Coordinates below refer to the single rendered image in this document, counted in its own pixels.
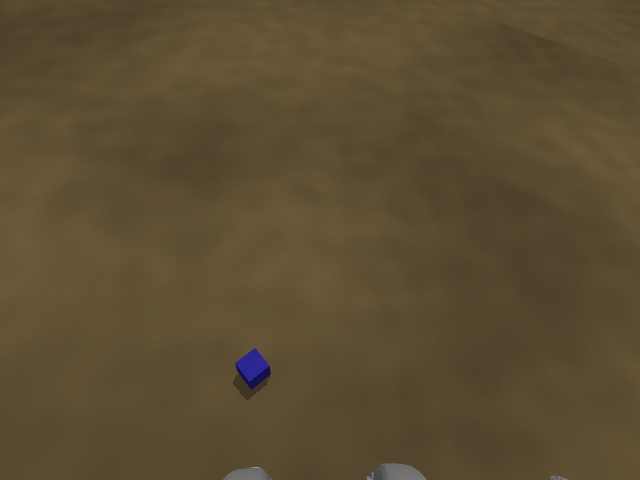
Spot cube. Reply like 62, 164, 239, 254
235, 348, 271, 390

